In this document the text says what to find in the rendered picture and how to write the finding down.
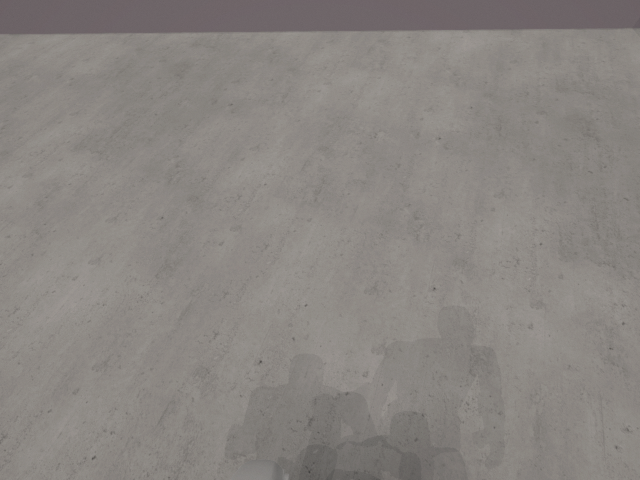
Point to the left robot thigh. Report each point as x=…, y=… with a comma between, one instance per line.
x=260, y=469

